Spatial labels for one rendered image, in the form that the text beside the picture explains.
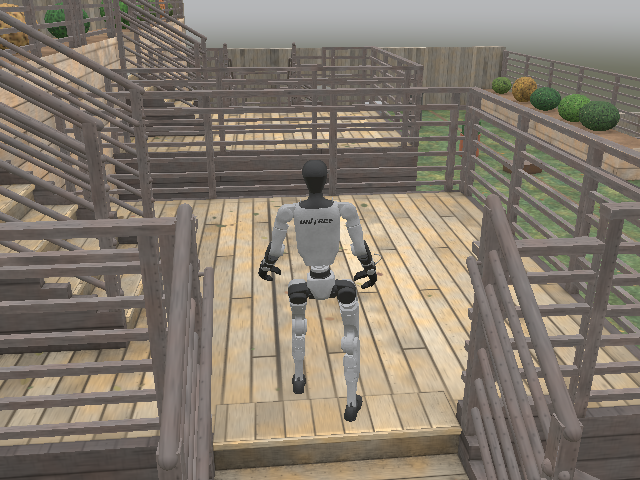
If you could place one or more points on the robot foot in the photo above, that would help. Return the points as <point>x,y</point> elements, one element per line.
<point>298,386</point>
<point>351,412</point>

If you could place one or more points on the right robot foot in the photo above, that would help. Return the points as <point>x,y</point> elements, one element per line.
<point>351,412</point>

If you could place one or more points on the left robot foot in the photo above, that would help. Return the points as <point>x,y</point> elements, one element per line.
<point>298,386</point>

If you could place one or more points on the robot left forearm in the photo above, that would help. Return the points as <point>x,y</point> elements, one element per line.
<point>269,261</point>

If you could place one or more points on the right robot hand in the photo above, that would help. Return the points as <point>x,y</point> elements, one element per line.
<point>363,274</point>

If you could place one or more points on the robot right upper arm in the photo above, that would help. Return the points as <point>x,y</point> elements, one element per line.
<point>348,211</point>

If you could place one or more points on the robot right forearm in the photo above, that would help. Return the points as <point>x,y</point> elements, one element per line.
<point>367,261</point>

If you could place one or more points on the robot left upper arm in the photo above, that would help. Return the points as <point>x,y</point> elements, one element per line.
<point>285,214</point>

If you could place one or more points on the left robot hand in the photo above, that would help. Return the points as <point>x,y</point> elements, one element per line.
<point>263,274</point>

